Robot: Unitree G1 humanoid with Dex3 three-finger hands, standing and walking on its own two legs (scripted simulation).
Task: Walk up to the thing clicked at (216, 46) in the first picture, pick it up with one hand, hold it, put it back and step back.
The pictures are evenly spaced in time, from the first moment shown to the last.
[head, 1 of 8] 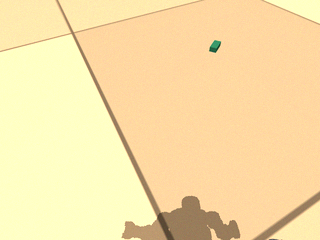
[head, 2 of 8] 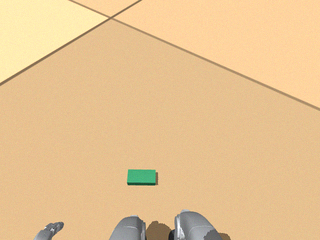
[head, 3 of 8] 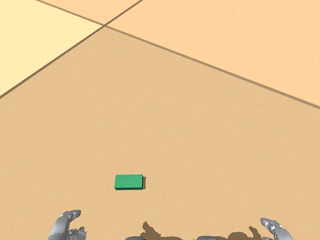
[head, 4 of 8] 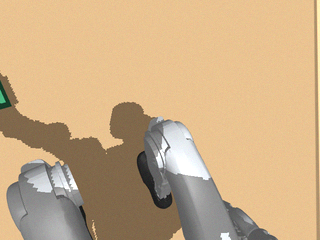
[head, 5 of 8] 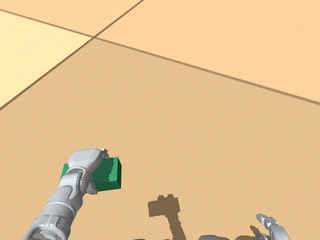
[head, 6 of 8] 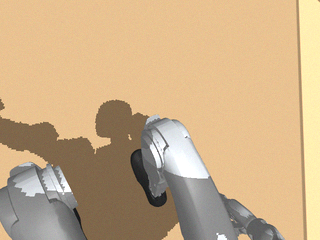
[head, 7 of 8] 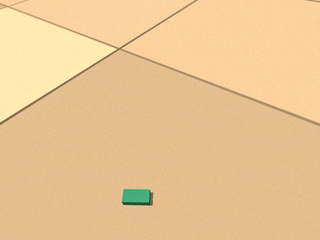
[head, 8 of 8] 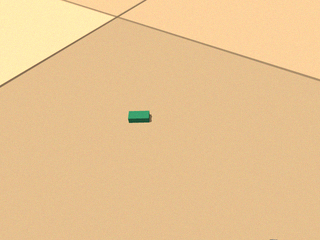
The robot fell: no
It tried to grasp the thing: yes
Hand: left
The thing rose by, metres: 0.67
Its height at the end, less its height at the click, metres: +0.00
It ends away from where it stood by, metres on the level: 0.01
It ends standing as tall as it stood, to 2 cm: yes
